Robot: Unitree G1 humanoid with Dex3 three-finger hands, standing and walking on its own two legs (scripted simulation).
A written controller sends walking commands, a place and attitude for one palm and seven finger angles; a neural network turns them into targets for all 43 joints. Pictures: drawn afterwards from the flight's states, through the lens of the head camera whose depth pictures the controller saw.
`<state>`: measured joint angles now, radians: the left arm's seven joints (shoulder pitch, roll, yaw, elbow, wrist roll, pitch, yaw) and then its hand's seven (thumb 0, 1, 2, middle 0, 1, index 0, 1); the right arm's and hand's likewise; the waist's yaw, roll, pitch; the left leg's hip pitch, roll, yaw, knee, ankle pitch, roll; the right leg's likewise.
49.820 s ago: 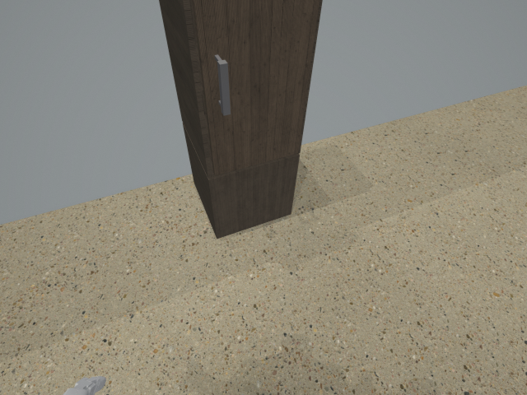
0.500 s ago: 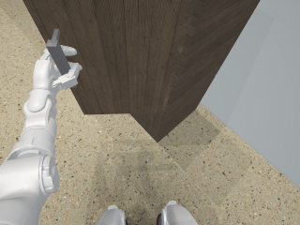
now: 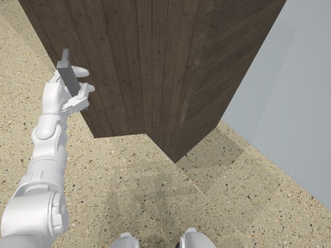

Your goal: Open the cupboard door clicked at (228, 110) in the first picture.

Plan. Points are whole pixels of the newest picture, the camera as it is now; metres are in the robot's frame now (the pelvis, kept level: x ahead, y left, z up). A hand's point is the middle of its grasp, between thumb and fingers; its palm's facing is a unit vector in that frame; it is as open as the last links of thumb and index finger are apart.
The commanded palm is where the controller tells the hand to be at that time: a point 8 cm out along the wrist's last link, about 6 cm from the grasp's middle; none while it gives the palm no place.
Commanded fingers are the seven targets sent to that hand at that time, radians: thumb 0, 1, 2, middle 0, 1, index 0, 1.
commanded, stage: pull the door open along its arc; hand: left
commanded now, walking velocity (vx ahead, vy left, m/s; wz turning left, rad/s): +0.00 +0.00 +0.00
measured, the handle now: (75, 81) +0.51 +0.20 +0.07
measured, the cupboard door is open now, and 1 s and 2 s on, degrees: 55 99 100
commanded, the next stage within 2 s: open thumb and fingers to let go in 0.82 s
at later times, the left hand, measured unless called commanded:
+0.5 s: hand (114, 145) +0.33 +0.10 +0.07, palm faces +0.39 -0.92 +0.03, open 5.7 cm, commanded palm +0.27 +0.14 +0.07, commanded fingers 0.00 0.90 0.90 -0.40 -1.35 -0.40 -1.35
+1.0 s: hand (146, 170) +0.27 +0.03 +0.07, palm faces +0.38 -0.92 -0.03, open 6.1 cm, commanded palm +0.23 +0.07 +0.07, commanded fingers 0.00 0.55 0.75 -0.38 -1.31 -0.38 -1.31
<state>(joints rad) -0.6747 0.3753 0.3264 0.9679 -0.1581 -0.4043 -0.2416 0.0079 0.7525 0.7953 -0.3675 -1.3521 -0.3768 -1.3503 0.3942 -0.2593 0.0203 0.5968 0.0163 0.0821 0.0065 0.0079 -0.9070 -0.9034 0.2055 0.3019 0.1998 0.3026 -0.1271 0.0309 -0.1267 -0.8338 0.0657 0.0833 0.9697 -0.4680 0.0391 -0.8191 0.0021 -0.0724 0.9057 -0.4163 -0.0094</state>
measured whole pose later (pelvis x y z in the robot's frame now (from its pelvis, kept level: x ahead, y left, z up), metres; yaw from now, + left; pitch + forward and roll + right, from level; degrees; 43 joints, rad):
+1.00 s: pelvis +0.02 -0.06 +0.01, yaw +5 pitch +9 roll +1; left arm 0.25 -0.07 -0.26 0.01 0.09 -0.21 0.52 0.01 0.68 0.78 -0.34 -1.30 -0.33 -1.34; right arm 0.21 -0.19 0.02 0.53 -0.07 -0.02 0.02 0.01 -0.91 -0.90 0.20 0.30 0.20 0.30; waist -0.02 0.03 -0.13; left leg -0.59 0.05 0.00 0.88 -0.45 -0.04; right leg -0.58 -0.01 -0.15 0.90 -0.49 -0.08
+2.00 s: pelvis -0.02 -0.01 +0.00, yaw +4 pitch +9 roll -1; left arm 0.12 0.06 -0.31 0.07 0.06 -0.27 0.15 -0.02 -0.49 0.30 -0.23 -0.40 -0.16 -0.42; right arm 0.22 -0.20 0.03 0.51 -0.02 -0.02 0.01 0.01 -0.91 -0.90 0.21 0.30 0.20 0.30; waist 0.01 0.05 -0.10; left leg -0.68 0.00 0.01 0.98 -0.46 0.02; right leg -0.65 -0.04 -0.11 0.96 -0.46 -0.02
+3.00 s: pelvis +0.00 -0.02 -0.02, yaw +3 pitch +12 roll -1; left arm 0.67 0.15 -0.11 -0.38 -0.11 -0.32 -0.09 -0.02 -0.49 0.30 -0.15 -0.30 -0.14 -0.30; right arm 0.28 -0.22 0.00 0.38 0.02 -0.05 -0.01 0.02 -0.91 -0.90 0.20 0.30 0.20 0.30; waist 0.01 0.04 -0.14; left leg -0.75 0.03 0.00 1.08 -0.53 0.00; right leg -0.74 -0.02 -0.11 1.06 -0.53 -0.04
